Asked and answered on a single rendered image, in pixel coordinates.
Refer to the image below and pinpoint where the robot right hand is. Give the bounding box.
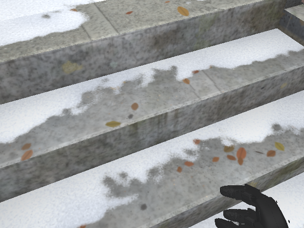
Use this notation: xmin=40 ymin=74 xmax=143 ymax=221
xmin=215 ymin=183 xmax=290 ymax=228

